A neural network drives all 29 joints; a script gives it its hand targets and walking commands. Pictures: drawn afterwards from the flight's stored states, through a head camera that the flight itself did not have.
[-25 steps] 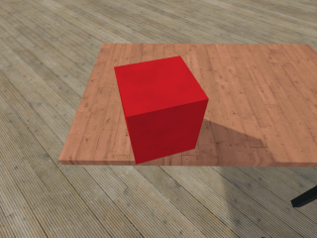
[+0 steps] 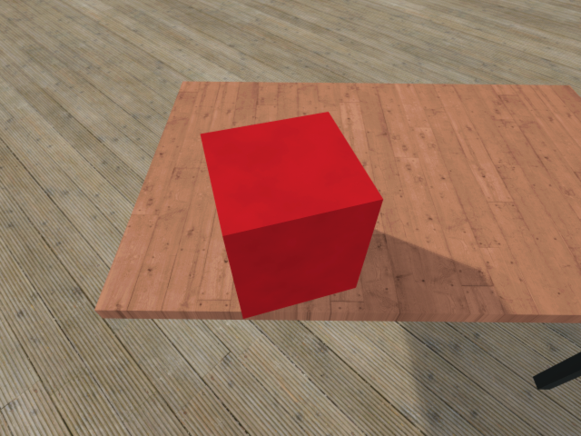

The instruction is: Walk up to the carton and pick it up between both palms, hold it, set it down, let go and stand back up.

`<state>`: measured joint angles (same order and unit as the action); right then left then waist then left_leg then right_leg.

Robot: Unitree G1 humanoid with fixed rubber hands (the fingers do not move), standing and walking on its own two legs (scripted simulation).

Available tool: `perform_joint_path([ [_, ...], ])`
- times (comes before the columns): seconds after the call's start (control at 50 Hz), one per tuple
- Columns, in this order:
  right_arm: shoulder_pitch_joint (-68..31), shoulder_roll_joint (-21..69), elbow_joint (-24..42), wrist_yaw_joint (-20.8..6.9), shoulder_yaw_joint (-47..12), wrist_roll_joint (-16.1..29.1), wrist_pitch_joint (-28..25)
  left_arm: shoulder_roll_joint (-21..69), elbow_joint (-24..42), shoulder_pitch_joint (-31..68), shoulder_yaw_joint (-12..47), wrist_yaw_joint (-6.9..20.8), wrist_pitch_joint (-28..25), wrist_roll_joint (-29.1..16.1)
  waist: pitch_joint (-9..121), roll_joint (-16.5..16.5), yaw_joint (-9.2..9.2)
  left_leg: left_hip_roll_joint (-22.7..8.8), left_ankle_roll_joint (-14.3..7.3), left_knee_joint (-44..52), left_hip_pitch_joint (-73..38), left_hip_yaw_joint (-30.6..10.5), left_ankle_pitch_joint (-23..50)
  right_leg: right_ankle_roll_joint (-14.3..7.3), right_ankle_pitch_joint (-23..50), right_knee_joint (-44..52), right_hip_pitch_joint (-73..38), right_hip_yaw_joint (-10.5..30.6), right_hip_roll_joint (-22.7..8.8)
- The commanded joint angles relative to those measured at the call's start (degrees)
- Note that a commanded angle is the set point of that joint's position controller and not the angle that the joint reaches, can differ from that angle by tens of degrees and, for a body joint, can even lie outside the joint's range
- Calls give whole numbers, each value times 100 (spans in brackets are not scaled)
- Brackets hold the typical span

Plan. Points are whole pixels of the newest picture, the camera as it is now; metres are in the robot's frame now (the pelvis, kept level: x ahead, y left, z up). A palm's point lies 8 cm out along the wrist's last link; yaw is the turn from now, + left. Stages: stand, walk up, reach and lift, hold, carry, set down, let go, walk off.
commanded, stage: stand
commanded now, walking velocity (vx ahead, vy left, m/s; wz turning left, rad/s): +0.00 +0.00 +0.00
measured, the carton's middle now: (284, 217) +0.46 +0.01 +0.00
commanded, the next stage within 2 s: none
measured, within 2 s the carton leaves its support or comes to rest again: neither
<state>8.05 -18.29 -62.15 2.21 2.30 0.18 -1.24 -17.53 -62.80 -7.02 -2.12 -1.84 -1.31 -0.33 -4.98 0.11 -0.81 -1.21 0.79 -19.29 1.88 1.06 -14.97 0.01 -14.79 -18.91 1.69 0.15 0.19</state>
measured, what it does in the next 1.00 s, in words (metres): stands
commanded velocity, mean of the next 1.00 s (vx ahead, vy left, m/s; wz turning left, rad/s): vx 0.00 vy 0.00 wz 0.00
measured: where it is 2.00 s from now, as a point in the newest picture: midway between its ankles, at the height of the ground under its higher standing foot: outside the picture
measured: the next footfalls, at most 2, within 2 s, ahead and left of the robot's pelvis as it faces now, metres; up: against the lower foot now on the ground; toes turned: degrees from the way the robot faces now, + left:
none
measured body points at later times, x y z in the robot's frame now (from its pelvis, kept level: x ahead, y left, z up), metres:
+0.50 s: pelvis +0.01 +0.00 +0.00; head +0.03 +0.00 +0.45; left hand +0.08 +0.28 -0.14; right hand +0.06 -0.29 -0.14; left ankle -0.05 +0.13 -0.75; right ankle -0.05 -0.12 -0.75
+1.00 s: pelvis -0.01 +0.00 +0.00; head +0.00 +0.00 +0.45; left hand +0.05 +0.28 -0.14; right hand +0.05 -0.29 -0.14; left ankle -0.05 +0.13 -0.75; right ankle -0.05 -0.12 -0.75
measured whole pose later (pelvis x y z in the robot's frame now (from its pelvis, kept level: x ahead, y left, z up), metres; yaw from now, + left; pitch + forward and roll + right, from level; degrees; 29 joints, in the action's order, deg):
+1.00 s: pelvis -0.01 +0.00 +0.00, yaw +0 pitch -4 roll +0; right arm 9.6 -17.0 -62.4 2.6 2.1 0.0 -0.9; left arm -16.6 -63.7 -9.7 -2.1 -2.4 -1.0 -0.1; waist -5.3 0.0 -0.4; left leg -1.5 1.1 -18.4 0.4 1.3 -14.1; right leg -0.2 -14.1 -18.4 0.4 0.3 0.4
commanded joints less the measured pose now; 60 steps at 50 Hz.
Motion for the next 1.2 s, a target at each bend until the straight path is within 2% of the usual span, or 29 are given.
perform_joint_path([
  [0.0,116,-1231,171,93,226,43,-96,-1167,284,59,-189,-60,-73,7,503,22,-53,-748,-147,146,-209,-352,2792,-135,3011,112,-27,382,-818],
  [0.04,3,-987,230,73,164,-23,-70,-1161,273,-40,-209,-106,-87,-6,700,3,14,-755,-181,47,-111,-321,2914,-119,3278,68,-241,348,-843],
  [0.06,129,-1205,221,89,238,-14,-92,-1356,283,80,-272,-113,-105,18,603,-252,-17,-777,-143,76,-159,-367,3032,-139,3452,12,-173,376,-880],
  [0.1,-1,-1257,241,76,241,-15,-60,-1324,325,65,-237,-94,-82,14,628,5,-14,-713,-177,23,-179,-274,2963,-120,3376,-2,-173,400,-809],
  [0.22,43,-1196,224,77,238,-52,-73,-1207,259,-28,-244,-133,-77,21,560,-64,-2,-711,-141,128,-22,-244,2897,-83,3316,27,-320,379,-800],
  [0.26,230,-1112,164,106,188,-4,-57,-1085,250,-187,-208,-129,-12,7,477,159,-8,-716,-146,27,-141,-207,3045,-104,3428,-6,-186,393,-783],
  [0.28,129,-942,170,102,195,-33,-93,-1043,214,-166,-196,-131,-35,-5,594,-193,40,-770,-152,50,-145,-334,3150,-81,3395,-1,-342,296,-833],
  [0.34,197,-1025,144,130,179,-78,-40,-1141,229,-171,-251,-143,-80,18,422,137,60,-741,-153,-3,-164,-187,3270,-116,3410,3,-97,379,-805],
  [0.42,217,-1003,176,123,181,-53,-80,-1243,221,-276,-297,-156,-94,43,668,97,65,-730,-155,-13,-201,-229,3243,-152,3662,-129,-327,337,-811],
  [0.46,143,-1249,278,137,292,-67,-88,-1197,260,-148,-281,-132,-67,58,684,-185,62,-730,-149,-4,-216,-219,3276,-133,3646,-103,-333,258,-779],
  [0.5,34,-1086,290,120,213,-48,-47,-1008,221,-197,-230,-124,-40,40,338,55,57,-703,-160,148,-102,-272,2661,-109,3025,121,-58,377,-765],
  [0.54,222,-961,202,105,202,-38,-33,-1115,196,-399,-268,-138,-66,41,567,201,68,-679,-138,76,-254,-194,2942,-159,3339,-23,-212,344,-785],
  [0.6,245,-1143,186,118,292,-19,-86,-1145,224,-305,-229,-155,-50,42,429,-233,20,-720,-185,48,-271,-286,2777,-94,3345,-12,-32,322,-813],
  [0.62,273,-1093,226,110,280,-39,-94,-1012,189,-342,-185,-140,-59,21,424,-58,-26,-735,-196,17,-198,-247,2815,-106,3222,77,-104,368,-779],
  [0.66,289,-965,218,76,233,-48,-89,-1095,209,-286,-235,-162,-51,22,391,-275,22,-763,-218,129,-268,-324,2708,-130,3072,62,-4,386,-796],
  [0.7,255,-1029,259,101,218,-52,-71,-1159,255,-253,-268,-125,-71,10,357,170,58,-743,-184,44,-86,-271,2714,-132,2954,147,-182,425,-818],
  [0.72,129,-887,258,95,179,-79,-56,-1059,274,-169,-228,-125,-70,-2,426,122,34,-702,-139,182,-176,-247,2615,-109,3028,108,-123,391,-826],
  [0.74,238,-1050,226,128,209,-71,-89,-1330,308,-188,-308,-108,-84,18,394,-201,81,-766,-154,175,-148,-322,2714,-138,3066,48,-178,406,-819],
  [0.82,217,-1040,249,99,187,10,-74,-1154,228,-308,-250,-110,-100,20,245,194,33,-713,-175,209,-114,-328,2407,-124,2703,243,-18,454,-792],
  [0.86,327,-922,228,72,147,-43,-40,-1075,184,-409,-209,-126,-70,25,247,-59,56,-711,-149,246,-78,-288,2286,-61,2507,184,-50,335,-749],
  [0.88,277,-1101,241,92,212,-31,-51,-1164,245,-232,-206,-118,-84,42,235,74,-34,-693,-134,243,-150,-316,2392,-82,2684,178,52,411,-788],
  [0.92,184,-1040,279,83,178,-30,-39,-1058,208,-403,-150,-109,-71,3,251,101,81,-676,-141,299,17,-302,2182,-65,2426,219,-98,369,-757],
  [0.96,129,-1010,257,109,152,13,-53,-1136,215,-280,-215,-104,-85,17,236,-229,81,-736,-166,327,-16,-402,2136,-108,2422,275,-29,394,-776],
  [0.98,27,-1142,335,87,192,-3,-82,-1035,227,-301,-147,-73,-70,33,232,177,95,-674,-141,294,-12,-267,2147,-89,2440,285,-54,454,-795],
  [1.0,231,-1094,265,103,188,-65,-83,-1079,178,-362,-224,-87,-72,28,258,-103,113,-724,-159,309,88,-341,2134,-120,2460,199,-221,439,-830],
  [1.02,180,-993,269,62,154,-22,-83,-1166,181,-370,-214,-100,-72,15,452,91,99,-717,-130,344,-96,-350,2088,-88,2494,253,-171,458,-859],
  [1.08,282,-852,208,74,129,-34,-68,-1130,204,-251,-213,-112,-90,21,230,-170,12,-743,-146,336,-257,-325,2181,-108,2471,292,212,456,-781],
  [1.12,295,-882,176,92,112,-55,-31,-1076,175,-339,-182,-105,-76,11,273,122,20,-713,-141,307,-185,-307,2132,-105,2511,274,72,459,-833],
  [1.18,236,-1048,256,68,128,-4,-74,-1277,255,-239,-219,-79,-85,-1,300,-73,5,-754,-185,310,-78,-356,2078,-85,2355,264,28,440,-799],
])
